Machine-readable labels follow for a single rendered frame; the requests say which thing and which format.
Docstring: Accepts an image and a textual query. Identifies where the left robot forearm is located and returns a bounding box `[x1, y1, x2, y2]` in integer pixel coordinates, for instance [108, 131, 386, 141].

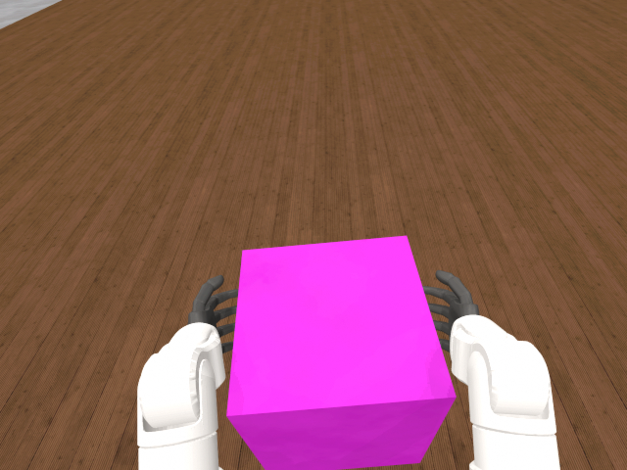
[137, 323, 225, 470]

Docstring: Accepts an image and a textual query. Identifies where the right robot hand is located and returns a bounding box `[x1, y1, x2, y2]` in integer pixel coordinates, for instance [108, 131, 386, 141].
[422, 270, 480, 352]

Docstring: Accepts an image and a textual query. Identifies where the carton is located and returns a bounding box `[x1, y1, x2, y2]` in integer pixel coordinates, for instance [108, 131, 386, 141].
[226, 236, 457, 470]

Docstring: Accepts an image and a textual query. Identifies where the right robot forearm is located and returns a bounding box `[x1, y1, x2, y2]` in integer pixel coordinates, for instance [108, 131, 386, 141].
[450, 315, 560, 470]

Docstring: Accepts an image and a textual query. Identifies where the left robot hand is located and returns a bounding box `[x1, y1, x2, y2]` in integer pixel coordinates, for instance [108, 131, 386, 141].
[187, 275, 239, 353]

